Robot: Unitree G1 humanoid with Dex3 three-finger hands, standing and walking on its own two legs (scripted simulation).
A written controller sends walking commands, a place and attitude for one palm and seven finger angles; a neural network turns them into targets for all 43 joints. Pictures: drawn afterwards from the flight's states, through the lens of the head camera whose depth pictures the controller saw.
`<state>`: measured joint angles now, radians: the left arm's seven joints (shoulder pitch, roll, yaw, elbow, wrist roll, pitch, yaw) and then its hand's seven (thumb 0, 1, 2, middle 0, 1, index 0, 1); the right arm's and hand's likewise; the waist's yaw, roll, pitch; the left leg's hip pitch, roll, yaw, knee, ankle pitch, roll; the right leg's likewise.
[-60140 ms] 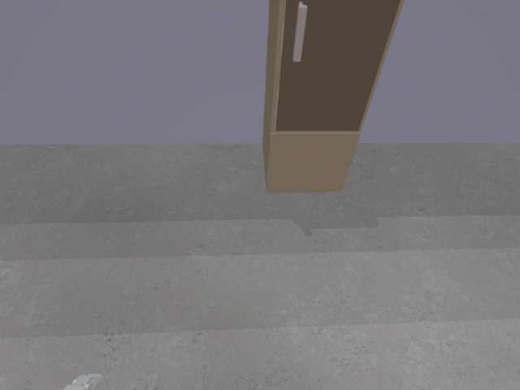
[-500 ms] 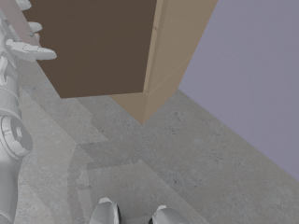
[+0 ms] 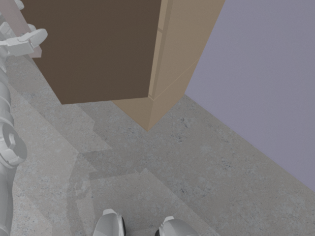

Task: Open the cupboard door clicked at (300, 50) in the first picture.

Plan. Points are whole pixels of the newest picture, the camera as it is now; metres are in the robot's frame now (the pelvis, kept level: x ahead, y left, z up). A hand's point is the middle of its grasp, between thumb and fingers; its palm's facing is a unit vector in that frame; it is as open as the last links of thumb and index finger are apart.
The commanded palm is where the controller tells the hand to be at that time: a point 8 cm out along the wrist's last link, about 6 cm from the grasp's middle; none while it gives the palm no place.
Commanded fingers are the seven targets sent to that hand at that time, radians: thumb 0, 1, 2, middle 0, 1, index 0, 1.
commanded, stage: close the thumb around the handle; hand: left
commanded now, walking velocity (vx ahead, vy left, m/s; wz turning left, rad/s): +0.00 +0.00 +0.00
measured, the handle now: (20, 18) +0.61 +0.24 +0.13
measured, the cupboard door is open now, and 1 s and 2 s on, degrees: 51 69 99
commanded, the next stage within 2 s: pull the door open along its arc in 0.28 s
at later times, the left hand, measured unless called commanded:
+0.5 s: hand (27, 34) +0.55 +0.22 +0.13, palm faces +0.07 -1.00 +0.01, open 6.0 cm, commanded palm +0.53 +0.25 +0.12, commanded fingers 0.00 0.90 0.90 -0.40 -1.35 -0.40 -1.35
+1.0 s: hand (41, 71) +0.46 +0.18 +0.13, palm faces +0.12 -0.99 +0.06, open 6.5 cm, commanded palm +0.40 +0.24 +0.12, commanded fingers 0.00 0.90 0.90 -0.40 -1.35 -0.40 -1.35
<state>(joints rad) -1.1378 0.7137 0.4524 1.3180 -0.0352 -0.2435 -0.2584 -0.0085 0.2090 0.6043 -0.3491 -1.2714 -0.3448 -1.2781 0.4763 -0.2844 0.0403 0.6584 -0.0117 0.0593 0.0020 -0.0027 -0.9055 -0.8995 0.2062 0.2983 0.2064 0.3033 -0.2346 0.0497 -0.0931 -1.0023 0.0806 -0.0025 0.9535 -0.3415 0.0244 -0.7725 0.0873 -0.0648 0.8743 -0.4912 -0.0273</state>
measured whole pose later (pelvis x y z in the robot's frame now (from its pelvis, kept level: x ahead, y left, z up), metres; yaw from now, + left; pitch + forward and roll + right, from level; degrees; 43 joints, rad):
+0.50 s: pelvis +0.00 +0.01 +0.00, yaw +0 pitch +22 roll -5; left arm -1.15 0.68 0.45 1.33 -0.02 -0.24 -0.23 0.00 0.67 0.83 -0.31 -1.33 -0.36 -1.34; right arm 0.47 -0.27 0.05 0.64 -0.02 0.05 0.01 0.00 -0.90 -0.90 0.21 0.30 0.21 0.30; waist -0.24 0.06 -0.10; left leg -1.01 0.07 0.01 0.96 -0.34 0.04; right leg -0.78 0.08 -0.05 0.88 -0.49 -0.01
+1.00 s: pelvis +0.02 +0.00 +0.02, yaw -1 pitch +14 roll -2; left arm -0.55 0.30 0.34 0.71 -0.18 -0.20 -0.09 0.00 0.66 0.73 -0.31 -1.31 -0.31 -1.28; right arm 0.40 -0.26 0.00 0.57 0.03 0.07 0.03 0.00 -0.91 -0.90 0.20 0.30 0.20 0.30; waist -0.11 0.05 -0.15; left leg -0.74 0.07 0.07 0.85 -0.35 0.03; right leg -0.54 0.06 0.00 0.79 -0.49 -0.02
